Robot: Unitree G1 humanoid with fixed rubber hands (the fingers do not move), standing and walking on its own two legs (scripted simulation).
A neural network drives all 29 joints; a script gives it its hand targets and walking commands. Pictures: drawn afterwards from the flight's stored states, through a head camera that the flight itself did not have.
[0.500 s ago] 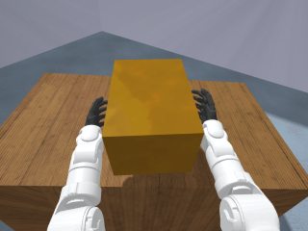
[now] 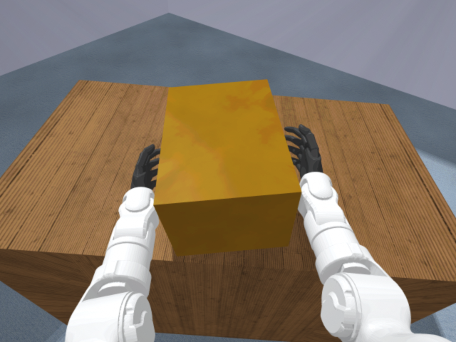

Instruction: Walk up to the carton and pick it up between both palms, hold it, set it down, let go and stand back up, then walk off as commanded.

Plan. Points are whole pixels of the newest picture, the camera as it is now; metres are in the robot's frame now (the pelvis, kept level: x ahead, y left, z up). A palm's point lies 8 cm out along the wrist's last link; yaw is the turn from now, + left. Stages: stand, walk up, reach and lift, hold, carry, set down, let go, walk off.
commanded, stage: set down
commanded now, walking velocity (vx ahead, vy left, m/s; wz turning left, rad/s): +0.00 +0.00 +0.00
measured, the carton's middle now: (224, 162) +0.47 +0.04 +0.06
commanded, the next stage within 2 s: none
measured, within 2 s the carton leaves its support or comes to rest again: rests again in 1.12 s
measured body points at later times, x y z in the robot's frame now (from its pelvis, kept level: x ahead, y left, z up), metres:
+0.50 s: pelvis +0.01 +0.00 +0.00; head +0.07 +0.01 +0.44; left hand +0.41 +0.18 +0.03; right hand +0.45 -0.13 +0.07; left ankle +0.02 +0.16 -0.75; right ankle -0.02 -0.12 -0.75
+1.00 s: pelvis +0.00 +0.01 -0.01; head +0.08 +0.01 +0.44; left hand +0.42 +0.18 +0.01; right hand +0.45 -0.13 +0.05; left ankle +0.02 +0.16 -0.75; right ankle -0.02 -0.12 -0.75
